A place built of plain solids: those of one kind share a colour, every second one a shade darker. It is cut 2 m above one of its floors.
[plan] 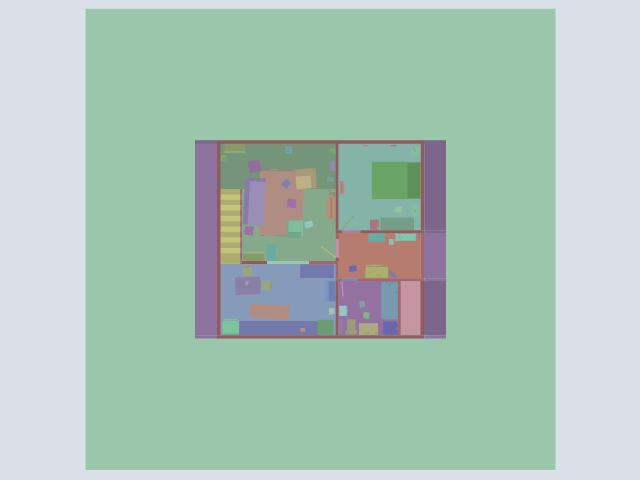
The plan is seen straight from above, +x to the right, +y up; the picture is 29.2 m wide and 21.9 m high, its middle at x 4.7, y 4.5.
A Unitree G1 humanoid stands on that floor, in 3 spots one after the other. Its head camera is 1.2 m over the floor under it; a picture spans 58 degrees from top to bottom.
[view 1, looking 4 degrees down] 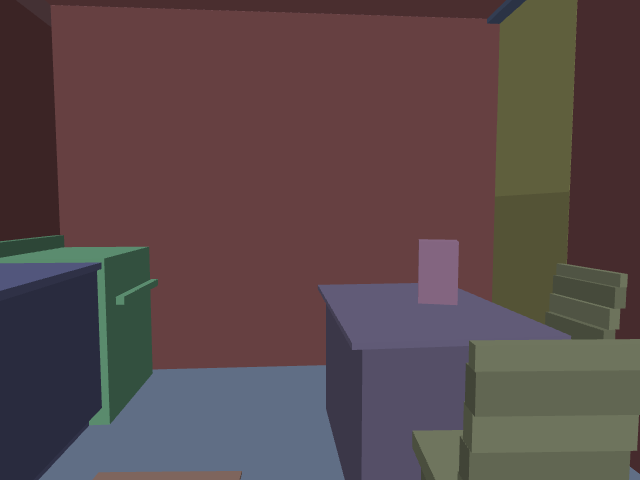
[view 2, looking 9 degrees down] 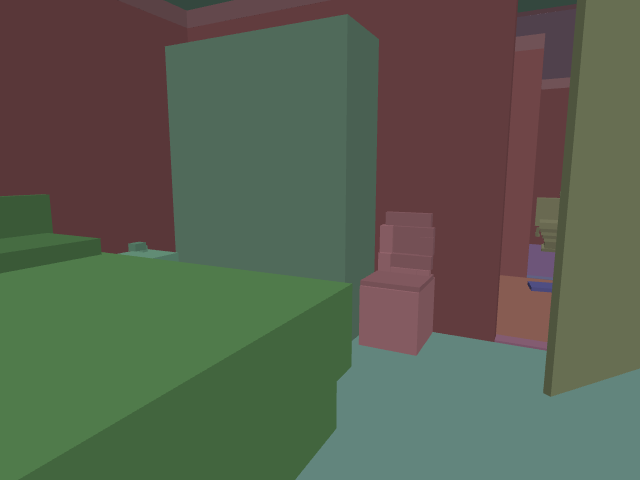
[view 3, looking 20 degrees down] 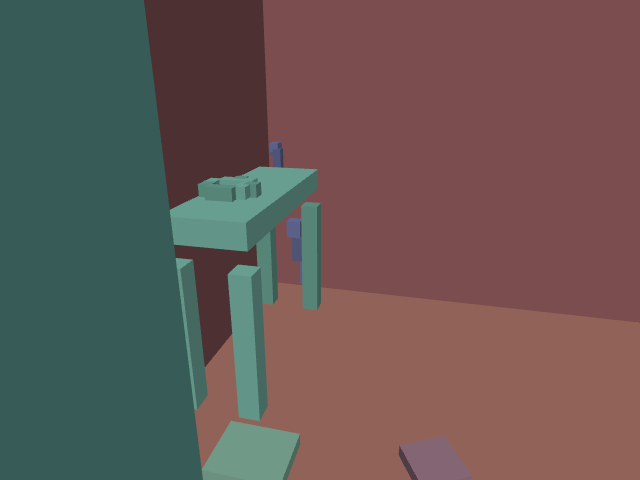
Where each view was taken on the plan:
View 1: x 3.42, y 1.82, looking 176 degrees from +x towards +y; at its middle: wall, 3.28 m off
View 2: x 6.33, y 8.12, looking -63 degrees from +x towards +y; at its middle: fixture_wardrobe_bedroom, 2.95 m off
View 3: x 6.92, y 3.92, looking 14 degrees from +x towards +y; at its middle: hall_table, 2.34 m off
